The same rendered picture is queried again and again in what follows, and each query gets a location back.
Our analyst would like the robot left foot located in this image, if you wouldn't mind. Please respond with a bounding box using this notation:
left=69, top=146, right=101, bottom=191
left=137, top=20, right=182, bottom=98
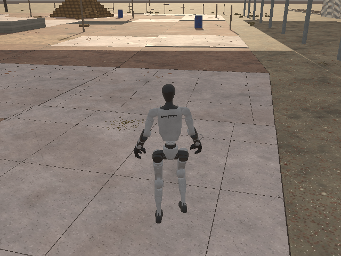
left=155, top=209, right=163, bottom=223

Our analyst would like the robot torso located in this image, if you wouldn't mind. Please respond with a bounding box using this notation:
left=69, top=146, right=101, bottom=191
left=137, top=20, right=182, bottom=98
left=157, top=105, right=182, bottom=160

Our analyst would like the robot left upper arm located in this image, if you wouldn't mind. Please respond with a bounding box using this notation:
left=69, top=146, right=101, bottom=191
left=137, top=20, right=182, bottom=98
left=143, top=108, right=158, bottom=138

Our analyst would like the right robot forearm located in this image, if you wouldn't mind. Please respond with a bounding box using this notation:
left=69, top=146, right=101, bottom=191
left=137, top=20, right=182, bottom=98
left=190, top=127, right=200, bottom=146

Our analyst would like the robot right upper arm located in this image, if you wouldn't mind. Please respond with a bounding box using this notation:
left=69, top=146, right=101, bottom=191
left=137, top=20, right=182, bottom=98
left=180, top=107, right=196, bottom=136

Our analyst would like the robot right hand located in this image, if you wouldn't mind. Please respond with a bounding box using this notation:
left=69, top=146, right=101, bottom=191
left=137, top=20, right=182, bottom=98
left=190, top=143, right=202, bottom=154

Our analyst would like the left robot forearm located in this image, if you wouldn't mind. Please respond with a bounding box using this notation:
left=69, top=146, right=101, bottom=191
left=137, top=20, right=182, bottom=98
left=136, top=129, right=147, bottom=149

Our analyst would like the robot left hand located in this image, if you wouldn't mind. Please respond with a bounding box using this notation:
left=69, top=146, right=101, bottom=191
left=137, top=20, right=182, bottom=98
left=134, top=146, right=146, bottom=159

